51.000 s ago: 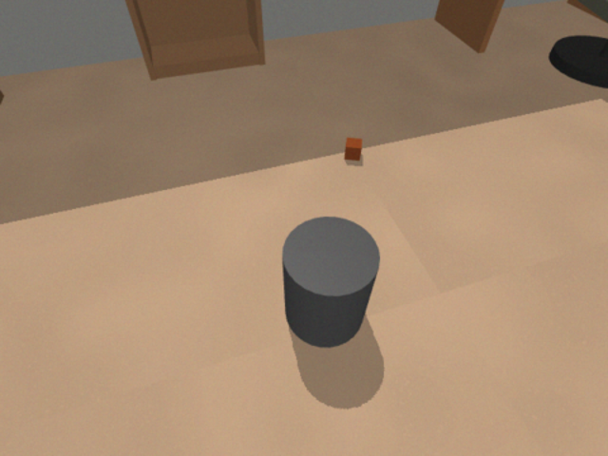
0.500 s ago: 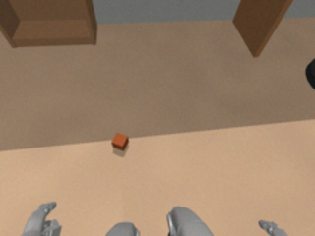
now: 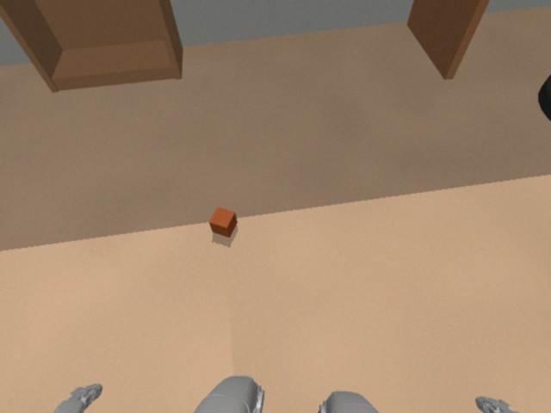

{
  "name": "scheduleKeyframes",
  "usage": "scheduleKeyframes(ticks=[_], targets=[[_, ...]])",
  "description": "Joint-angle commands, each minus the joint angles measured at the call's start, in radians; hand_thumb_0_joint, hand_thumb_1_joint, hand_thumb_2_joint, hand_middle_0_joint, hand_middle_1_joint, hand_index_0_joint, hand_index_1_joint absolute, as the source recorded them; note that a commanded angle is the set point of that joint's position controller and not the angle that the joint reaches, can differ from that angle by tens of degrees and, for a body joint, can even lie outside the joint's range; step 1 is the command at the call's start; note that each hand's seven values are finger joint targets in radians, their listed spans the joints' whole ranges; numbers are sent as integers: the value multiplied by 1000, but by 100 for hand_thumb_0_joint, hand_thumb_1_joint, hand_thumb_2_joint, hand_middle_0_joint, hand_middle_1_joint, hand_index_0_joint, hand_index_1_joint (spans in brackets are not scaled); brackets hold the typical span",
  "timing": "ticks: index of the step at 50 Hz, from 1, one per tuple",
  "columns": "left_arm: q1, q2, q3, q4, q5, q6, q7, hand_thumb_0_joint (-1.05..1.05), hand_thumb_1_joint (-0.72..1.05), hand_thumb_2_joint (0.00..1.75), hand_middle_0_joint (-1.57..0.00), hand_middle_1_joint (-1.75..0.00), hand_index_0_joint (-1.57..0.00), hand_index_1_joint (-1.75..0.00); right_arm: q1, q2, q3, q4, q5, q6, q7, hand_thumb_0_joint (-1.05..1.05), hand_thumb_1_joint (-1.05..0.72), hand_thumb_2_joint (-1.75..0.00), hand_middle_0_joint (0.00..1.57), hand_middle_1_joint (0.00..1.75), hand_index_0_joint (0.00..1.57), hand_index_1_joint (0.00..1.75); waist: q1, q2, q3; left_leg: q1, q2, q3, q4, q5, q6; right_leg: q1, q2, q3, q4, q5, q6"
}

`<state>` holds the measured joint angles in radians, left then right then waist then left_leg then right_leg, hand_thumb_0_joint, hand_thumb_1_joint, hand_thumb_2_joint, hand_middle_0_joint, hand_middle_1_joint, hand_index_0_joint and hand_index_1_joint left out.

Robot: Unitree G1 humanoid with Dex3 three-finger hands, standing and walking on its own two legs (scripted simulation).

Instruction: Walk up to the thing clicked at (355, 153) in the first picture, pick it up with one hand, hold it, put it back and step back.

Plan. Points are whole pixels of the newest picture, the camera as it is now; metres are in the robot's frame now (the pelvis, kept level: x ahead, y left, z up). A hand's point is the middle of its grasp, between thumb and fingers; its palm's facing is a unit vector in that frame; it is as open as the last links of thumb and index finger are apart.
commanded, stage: step back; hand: left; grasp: from above
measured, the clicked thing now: (223, 222) +0.83 +0.26 -0.72
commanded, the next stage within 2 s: stand in 1.64 s
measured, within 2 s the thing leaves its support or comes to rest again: neither
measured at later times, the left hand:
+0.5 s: hand out of the picture -0.11 +0.25 -0.15, palm faces -0.05 -0.91 -0.40, open 7.3 cm
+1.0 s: hand out of the picture -0.23 +0.27 -0.14, palm faces +0.03 -0.93 -0.37, open 7.3 cm
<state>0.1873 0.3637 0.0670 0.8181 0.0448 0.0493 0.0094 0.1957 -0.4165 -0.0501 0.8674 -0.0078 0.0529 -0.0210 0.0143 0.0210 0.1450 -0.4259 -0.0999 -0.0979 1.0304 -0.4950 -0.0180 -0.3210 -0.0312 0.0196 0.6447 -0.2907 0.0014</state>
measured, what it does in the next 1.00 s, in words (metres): walks backwards: left foot, then right foot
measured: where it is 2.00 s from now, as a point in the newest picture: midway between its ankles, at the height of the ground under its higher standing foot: outside the picture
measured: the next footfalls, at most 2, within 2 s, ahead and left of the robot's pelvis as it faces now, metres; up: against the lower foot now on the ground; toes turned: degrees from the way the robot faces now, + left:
left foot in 0.08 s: +0.00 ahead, +0.12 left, +0.00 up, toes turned +0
right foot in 0.42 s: -0.20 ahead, -0.13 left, +0.00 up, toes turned +2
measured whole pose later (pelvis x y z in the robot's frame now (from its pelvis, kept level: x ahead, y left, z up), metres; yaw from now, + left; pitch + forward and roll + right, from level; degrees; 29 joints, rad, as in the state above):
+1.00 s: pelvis -0.27 -0.01 +0.00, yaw +1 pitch -3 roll +0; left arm 0.24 0.40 0.07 1.01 0.03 0.01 -0.03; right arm 0.22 -0.35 -0.04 0.98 -0.05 0.00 0.02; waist 0.01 -0.01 0.05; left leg -0.22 0.00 0.00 0.59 -0.32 0.01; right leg -0.25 0.00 0.00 0.58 -0.32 -0.02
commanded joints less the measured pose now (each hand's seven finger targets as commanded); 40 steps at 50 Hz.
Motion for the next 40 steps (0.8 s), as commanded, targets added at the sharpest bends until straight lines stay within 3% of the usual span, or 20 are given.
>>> scheduleKeyframes(ticks=[1, 3, 4, 5, 6, 10, 15, 20, 21, 22, 23, 24, 27, 32, 35, 36, 37, 38, 39, 40], targets=[[-35, 263, 74, -98, -11, -21, 30, 0, 90, 90, -20, -30, -20, -30, -10, -145, -48, -74, -12, -36, -4, 0, -90, -90, 20, 30, 20, 30, 26, -213, -180, 21, 61, 68, -357, 15, 8, 245, -215, 190, -72, 466, -185], [-61, 257, 60, -111, -25, -7, 23, 0, 90, 90, -20, -30, -20, -30, 71, -145, -57, -41, -19, -42, -4, 0, -90, -90, 20, 30, 20, 30, -15, -169, -205, 191, 68, 102, -636, 280, 27, 160, -179, 154, 21, 415, -134], [-26, 219, 47, -113, -27, -1, 19, 0, 90, 90, -20, -30, -20, -30, 64, -188, -72, -40, -29, -46, -4, 0, -90, -90, 20, 30, 20, 30, 1, -58, -205, 278, 183, -75, -655, 360, 64, 15, -113, 120, 86, 231, -82], [-51, 194, 37, -132, -38, -6, 23, 0, 90, 90, -20, -30, -20, -30, -2, -320, -90, -68, -28, -40, 6, 0, -90, -90, 20, 30, 20, 30, -5, 223, -177, 246, 424, -388, -701, 468, 206, -169, 76, -25, 247, -170, -18], [-128, 239, 64, -125, -28, -3, 37, 0, 90, 90, -20, -30, -20, -30, -14, -361, -103, -82, -30, -44, 8, 0, -90, -90, 20, 30, 20, 30, -65, 225, -169, 103, 513, -504, -728, 507, 328, -104, 86, 94, 466, -373, -8], [-9, 225, 62, -53, -44, 0, 28, 0, 90, 90, -20, -30, -20, -30, -106, -228, -62, -84, -28, -50, -13, 0, -90, -90, 20, 30, 20, 30, 29, 83, -156, 148, 362, -163, -594, 668, 251, -134, 111, 154, 650, -230, -21], [-10, 201, 53, -57, -28, -12, 16, 0, 90, 90, -20, -30, -20, -30, -53, -215, -65, -92, -31, -35, -7, 0, -90, -90, 20, 30, 20, 30, -25, 136, -180, 295, 362, -160, -578, 600, 268, -112, 74, 77, 326, -250, 28], [119, 195, 55, 22, -21, -31, 10, 0, 90, 90, -20, -30, -20, -30, -91, -240, -62, -97, -14, -3, 6, 0, -90, -90, 20, 30, 20, 30, 22, 172, -268, 210, 312, -95, -501, 460, 174, 154, 70, -45, -216, -13, -24], [124, 239, 68, 28, -8, -36, 9, 0, 90, 90, -20, -30, -20, -30, -81, -205, -51, -99, -10, -1, 10, 0, -90, -90, 20, 30, 20, 30, 16, 95, -251, 73, 262, -82, -453, 317, 119, 216, 20, 63, -224, -13, -48], [119, 321, 92, 16, 4, -35, 6, 0, 90, 90, -20, -30, -20, -30, -104, -145, -38, -127, -3, -8, 8, 0, -90, -90, 20, 30, 20, 30, 31, -152, -189, -142, 90, -15, -280, 64, 48, 203, -178, 352, -283, -62, -126], [30, 421, 110, -21, 4, -29, 7, 0, 90, 90, -20, -30, -20, -30, -142, -151, -51, -131, -9, -2, -11, 0, -90, -90, 20, 30, 20, 30, 75, -315, -118, -96, 19, -14, -21, -120, 7, -94, -402, 557, -387, -88, -291], [-33, 396, 102, -49, -3, -36, 12, 0, 90, 90, -20, -30, -20, -30, -132, -186, -65, -120, -10, 5, -13, 0, -90, -90, 20, 30, 20, 30, 40, -231, -57, -50, 44, -112, 123, -89, -2, -222, -418, 546, -410, -110, -305], [-154, 280, 72, -64, 5, -45, 25, 0, 90, 90, -20, -30, -20, -30, -30, -175, -57, -64, -1, -4, -4, 0, -90, -90, 20, 30, 20, 30, -44, -117, -81, -27, -14, -71, 200, 57, -7, -123, -209, 196, -249, 93, -196], [-14, 294, 88, -27, 16, -54, 15, 0, 90, 90, -20, -30, -20, -30, -68, -168, -50, -62, -24, -33, 16, 0, -90, -90, 20, 30, 20, 30, 63, -213, -128, -86, 72, 39, -206, -35, -10, 174, -214, 253, -265, -324, -186], [-43, 309, 79, -11, 3, -42, -1, 0, 90, 90, -20, -30, -20, -30, 25, -141, -55, 11, -23, -56, 21, 0, -90, -90, 20, 30, 20, 30, 10, -215, -134, 220, 73, 116, -597, 25, 27, 25, -204, 197, -234, -319, -156], [-12, 261, 57, -4, 3, -36, -2, 0, 90, 90, -20, -30, -20, -30, 65, -154, -68, 44, -29, -64, 18, 0, -90, -90, 20, 30, 20, 30, -8, -105, -144, 344, 68, 83, -710, 110, 39, -34, -150, 133, -115, -262, -118], [35, 190, 36, 1, -7, -34, -5, 0, 90, 90, -20, -30, -20, -30, 75, -199, -82, 52, -43, -72, 13, 0, -90, -90, 20, 30, 20, 30, -3, 91, -145, 457, 219, -200, -766, -54, 87, -234, -62, 48, 83, -269, -57], [-51, 198, 36, -2, -25, -39, -3, 0, 90, 90, -20, -30, -20, -30, 13, -304, -86, 21, -45, -76, 13, 0, -90, -90, 20, 30, 20, 30, -34, 190, -91, 225, 444, -524, -863, -403, 211, -279, 5, -27, 162, -270, -8], [-125, 274, 62, 4, -17, -44, -3, 0, 90, 90, -20, -30, -20, -30, -30, -305, -88, 12, -34, -82, 18, 0, -90, -90, 20, 30, 20, 30, -44, 102, 8, 20, 459, -526, -894, -443, 254, -171, -27, 80, 243, -248, -10], [-96, 249, 54, 21, -25, -47, -14, 0, 90, 90, -20, -30, -20, -30, -85, -232, -65, 11, -40, -95, 15, 0, -90, -90, 20, 30, 20, 30, 0, 18, 11, 60, 372, -372, -838, -270, 202, -140, -29, 93, 245, -164, -19]])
